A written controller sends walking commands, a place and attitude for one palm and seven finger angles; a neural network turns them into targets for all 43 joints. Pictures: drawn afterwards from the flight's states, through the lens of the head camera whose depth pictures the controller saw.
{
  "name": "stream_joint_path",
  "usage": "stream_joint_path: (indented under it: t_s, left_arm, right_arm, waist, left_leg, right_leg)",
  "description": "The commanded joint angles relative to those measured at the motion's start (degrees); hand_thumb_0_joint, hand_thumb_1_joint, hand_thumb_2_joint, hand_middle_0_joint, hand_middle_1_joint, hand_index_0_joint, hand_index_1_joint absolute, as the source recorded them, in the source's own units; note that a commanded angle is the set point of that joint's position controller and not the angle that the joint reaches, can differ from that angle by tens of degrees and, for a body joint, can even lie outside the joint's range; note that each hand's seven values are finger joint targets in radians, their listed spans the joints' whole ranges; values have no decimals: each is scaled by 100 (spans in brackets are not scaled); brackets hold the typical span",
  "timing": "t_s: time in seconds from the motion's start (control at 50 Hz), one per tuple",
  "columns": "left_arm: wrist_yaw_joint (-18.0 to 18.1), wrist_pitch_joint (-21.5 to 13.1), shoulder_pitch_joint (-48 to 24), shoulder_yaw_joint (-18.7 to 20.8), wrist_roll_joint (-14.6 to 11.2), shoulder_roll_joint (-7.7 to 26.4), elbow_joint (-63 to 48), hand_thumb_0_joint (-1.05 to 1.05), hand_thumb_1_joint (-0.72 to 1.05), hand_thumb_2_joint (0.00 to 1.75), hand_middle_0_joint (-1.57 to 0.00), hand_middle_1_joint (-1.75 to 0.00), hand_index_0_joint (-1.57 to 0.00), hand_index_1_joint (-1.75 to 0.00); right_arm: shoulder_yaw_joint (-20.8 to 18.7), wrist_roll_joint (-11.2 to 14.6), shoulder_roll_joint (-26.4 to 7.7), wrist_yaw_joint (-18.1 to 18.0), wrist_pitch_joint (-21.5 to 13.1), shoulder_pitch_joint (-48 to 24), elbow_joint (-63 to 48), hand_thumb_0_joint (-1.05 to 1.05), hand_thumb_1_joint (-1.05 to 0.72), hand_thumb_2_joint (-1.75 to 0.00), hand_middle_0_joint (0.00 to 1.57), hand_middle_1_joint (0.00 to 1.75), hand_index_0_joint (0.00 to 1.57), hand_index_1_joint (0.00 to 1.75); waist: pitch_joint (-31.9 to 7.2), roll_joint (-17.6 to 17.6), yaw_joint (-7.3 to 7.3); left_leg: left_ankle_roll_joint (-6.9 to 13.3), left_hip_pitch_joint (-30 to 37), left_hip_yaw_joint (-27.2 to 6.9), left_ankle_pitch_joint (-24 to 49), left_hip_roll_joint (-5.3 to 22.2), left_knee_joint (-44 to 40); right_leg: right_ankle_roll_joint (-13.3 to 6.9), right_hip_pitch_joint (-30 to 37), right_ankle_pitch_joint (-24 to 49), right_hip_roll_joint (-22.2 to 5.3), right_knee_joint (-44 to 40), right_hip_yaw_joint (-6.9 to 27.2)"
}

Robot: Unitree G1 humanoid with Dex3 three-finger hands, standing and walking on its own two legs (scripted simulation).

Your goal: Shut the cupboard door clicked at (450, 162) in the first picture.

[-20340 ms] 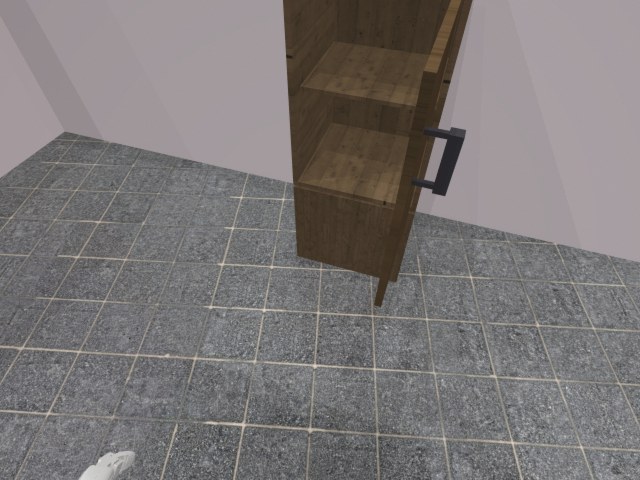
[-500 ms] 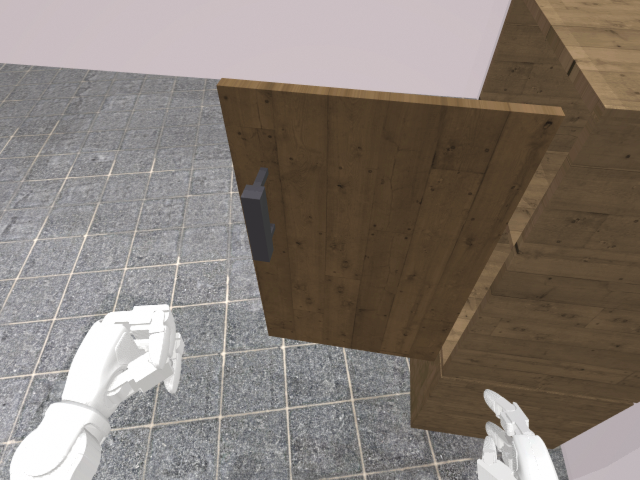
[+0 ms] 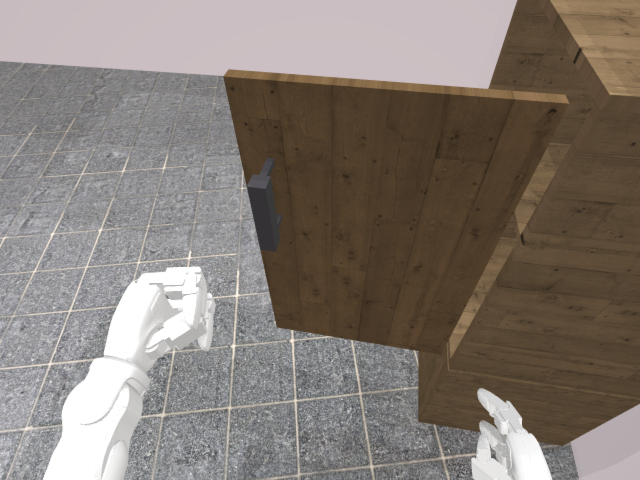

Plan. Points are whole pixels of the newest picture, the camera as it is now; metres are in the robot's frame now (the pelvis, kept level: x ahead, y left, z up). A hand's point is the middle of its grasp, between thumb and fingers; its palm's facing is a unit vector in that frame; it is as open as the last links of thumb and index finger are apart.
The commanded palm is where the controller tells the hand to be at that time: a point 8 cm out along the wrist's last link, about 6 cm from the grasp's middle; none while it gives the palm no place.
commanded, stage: bring the fist close to the handle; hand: left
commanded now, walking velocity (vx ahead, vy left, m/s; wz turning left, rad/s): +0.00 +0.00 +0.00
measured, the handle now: (269, 205) +0.45 +0.11 +0.10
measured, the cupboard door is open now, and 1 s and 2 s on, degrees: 89 89 75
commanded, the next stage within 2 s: push the door shut along its arc in 1.12 s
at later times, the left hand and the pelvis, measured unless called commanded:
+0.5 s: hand (264, 288) +0.32 +0.09 +0.09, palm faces -0.18 -0.98 -0.03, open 3.1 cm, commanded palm +0.31 +0.16 +0.10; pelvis +0.01 -0.01 +0.00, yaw -1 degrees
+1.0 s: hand (272, 255) +0.35 +0.09 +0.10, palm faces -0.12 -0.99 -0.06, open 3.1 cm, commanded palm +0.33 +0.14 +0.10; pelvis +0.01 -0.02 +0.01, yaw -2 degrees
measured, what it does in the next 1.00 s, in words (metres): stands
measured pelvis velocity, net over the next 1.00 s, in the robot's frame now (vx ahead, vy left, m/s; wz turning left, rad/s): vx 0.01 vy -0.02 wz -0.04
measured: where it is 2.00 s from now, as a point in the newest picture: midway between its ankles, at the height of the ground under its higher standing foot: outside the picture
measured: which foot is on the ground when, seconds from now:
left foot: down 0.00-1.00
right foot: down 0.00-1.00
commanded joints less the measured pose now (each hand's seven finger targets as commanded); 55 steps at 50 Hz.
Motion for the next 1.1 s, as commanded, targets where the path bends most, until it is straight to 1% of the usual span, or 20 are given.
stream_joint_path:
  t_s: [0.0, 0.04, 0.08, 0.12, 0.18, 0.22, 0.3, 0.36, 0.44, 0.48, 0.52, 0.62, 0.66, 0.7, 0.74, 0.8, 0.84, 0.88, 0.96, 1.08]
  left_arm:
    - [83, 25, -961, 370, 42, 773, -987, 0, 90, 90, -130, -150, -130, -150]
    - [256, -23, -1003, 882, -24, 1131, -1121, 0, 90, 90, -130, -150, -130, -150]
    - [378, -179, -1214, 768, -55, 851, -1347, 0, 90, 90, -130, -150, -130, -150]
    - [487, -328, -1339, 554, -37, 618, -1398, 0, 90, 90, -130, -150, -130, -150]
    - [484, -387, -1412, 173, 87, 381, -1103, 0, 90, 90, -130, -150, -130, -150]
    - [413, -298, -1386, -212, 183, 118, -881, 0, 90, 90, -130, -150, -130, -150]
    - [382, -32, -1794, -540, 313, -30, -755, 0, 90, 90, -130, -150, -130, -150]
    - [625, 20, -2144, -159, 320, 253, -808, 0, 90, 90, -130, -150, -130, -150]
    - [1011, -142, -2771, 382, 348, 640, -597, 0, 90, 90, -130, -150, -130, -150]
    - [1078, -244, -3035, 246, 396, 449, -427, 0, 90, 90, -130, -150, -130, -150]
    - [1047, -291, -3115, -51, 445, 194, -252, 0, 90, 90, -130, -150, -130, -150]
    - [753, -69, -3189, -564, 448, -253, 466, 0, 90, 90, -130, -150, -130, -150]
    - [704, 41, -3203, -424, 402, -157, 712, 0, 90, 90, -130, -150, -130, -150]
    - [769, 52, -3496, -407, 394, -181, 660, 0, 90, 90, -130, -150, -130, -150]
    - [934, -18, -3506, 72, 404, 250, 566, 0, 90, 90, -130, -150, -130, -150]
    - [1123, -268, -3491, 284, 446, 375, 200, 0, 90, 90, -130, -150, -130, -150]
    - [1184, -424, -3639, 285, 508, 461, 136, 0, 90, 90, -130, -150, -130, -150]
    - [1152, -516, -3508, 75, 556, 261, 300, 0, 90, 90, -130, -150, -130, -150]
    - [884, -406, -3513, -226, 499, 61, 707, 0, 90, 90, -130, -150, -130, -150]
    - [676, -228, -3608, -126, 289, 108, 689, 0, 90, 90, -130, -150, -130, -150]
  right_arm:
    - [-336, 22, -677, -69, -222, -368, -970, 0, -90, -90, 20, 30, 20, 30]
    - [-338, -28, -664, -67, -145, -406, -983, 0, -90, -90, 20, 30, 20, 30]
    - [-318, -29, -559, -25, -115, -482, -1049, 0, -90, -90, 20, 30, 20, 30]
    - [-308, -24, -518, 17, -119, -459, -1004, 0, -90, -90, 20, 30, 20, 30]
    - [-327, -18, -541, 63, -108, -372, -888, 0, -90, -90, 20, 30, 20, 30]
    - [-348, 11, -572, 74, -94, -312, -883, 0, -90, -90, 20, 30, 20, 30]
    - [-372, 34, -614, 58, -31, -322, -905, 0, -90, -90, 20, 30, 20, 30]
    - [-364, -18, -604, 39, 48, -367, -909, 0, -90, -90, 20, 30, 20, 30]
    - [-318, -62, -521, 49, 203, -448, -803, 0, -90, -90, 20, 30, 20, 30]
    - [-313, -52, -468, 74, 254, -459, -757, 0, -90, -90, 20, 30, 20, 30]
    - [-316, -39, -453, 114, 269, -433, -734, 0, -90, -90, 20, 30, 20, 30]
    - [-370, -11, -540, 150, 330, -279, -699, 0, -90, -90, 20, 30, 20, 30]
    - [-388, -2, -584, 144, 394, -263, -708, 0, -90, -90, 20, 30, 20, 30]
    - [-390, -5, -570, 142, 446, -290, -725, 0, -90, -90, 20, 30, 20, 30]
    - [-411, -52, -590, 131, 488, -302, -743, 0, -90, -90, 20, 30, 20, 30]
    - [-389, -67, -475, 162, 542, -392, -824, 0, -90, -90, 20, 30, 20, 30]
    - [-384, -76, -468, 167, 570, -363, -787, 0, -90, -90, 20, 30, 20, 30]
    - [-387, -49, -446, 190, 574, -371, -757, 0, -90, -90, 20, 30, 20, 30]
    - [-403, -2, -518, 166, 602, -350, -715, 0, -90, -90, 20, 30, 20, 30]
    - [-404, 13, -555, 98, 589, -405, -772, 0, -90, -90, 20, 30, 20, 30]
  waist:
    - [-990, -317, -40]
    - [-1227, -504, 97]
    - [-1398, -248, 111]
    - [-1347, -7, 58]
    - [-1112, -106, -88]
    - [-958, -132, -159]
    - [-926, -290, -243]
    - [-1210, -599, -156]
    - [-1393, -542, -64]
    - [-1470, -337, -97]
    - [-1532, -90, -137]
    - [-1423, -342, -221]
    - [-1382, -689, -198]
    - [-1420, -765, -216]
    - [-1585, -734, -70]
    - [-2000, -577, 63]
    - [-1939, -479, 30]
    - [-1669, -444, -35]
    - [-1331, -519, -186]
    - [-1368, -670, -155]
  left_leg:
    - [0, -28, -132, 713, 144, -1001]
    - [-10, -44, -79, 1040, 144, -965]
    - [-40, 109, -19, 1303, 138, -999]
    - [-70, 250, 0, 1418, 155, -996]
    - [-58, 218, 7, 1416, 173, -951]
    - [-47, 207, -23, 1233, 186, -962]
    - [-3, 206, -43, 960, 167, -970]
    - [13, 186, -38, 1036, 145, -964]
    - [-2, 82, 73, 1067, 121, -978]
    - [-10, 180, 107, 1265, 123, -963]
    - [-29, 316, 122, 1407, 131, -936]
    - [-17, 274, 87, 1455, 144, -893]
    - [-8, 141, 98, 1404, 134, -892]
    - [3, 167, 119, 1346, 119, -892]
    - [2, 147, 155, 1374, 99, -905]
    - [-1, 239, 250, 1669, 90, -945]
    - [3, 204, 253, 1702, 106, -957]
    - [4, 211, 278, 1597, 128, -991]
    - [27, 124, 282, 1230, 109, -988]
    - [36, 174, 234, 1044, 75, -1006]
  right_leg:
    - [58, 865, 344, -123, -784, 348]
    - [34, 1215, 676, -123, -723, 401]
    - [28, 1265, 1029, -115, -618, 337]
    - [19, 1115, 1199, -77, -554, 270]
    - [27, 961, 1262, -74, -583, 282]
    - [38, 777, 1076, -70, -625, 260]
    - [60, 682, 791, -102, -710, 275]
    - [71, 921, 870, -120, -710, 340]
    - [67, 1192, 909, -136, -706, 451]
    - [49, 1210, 1209, -134, -634, 438]
    - [32, 1146, 1427, -117, -587, 403]
    - [48, 1058, 1626, -116, -636, 378]
    - [68, 1137, 1596, -138, -684, 399]
    - [87, 1115, 1539, -148, -710, 411]
    - [84, 1325, 1554, -169, -707, 482]
    - [79, 1734, 2010, -195, -607, 562]
    - [74, 1775, 2102, -191, -590, 593]
    - [80, 1595, 1997, -167, -645, 578]
    - [113, 1399, 1574, -183, -859, 640]
    - [129, 1390, 1192, -219, -1018, 683]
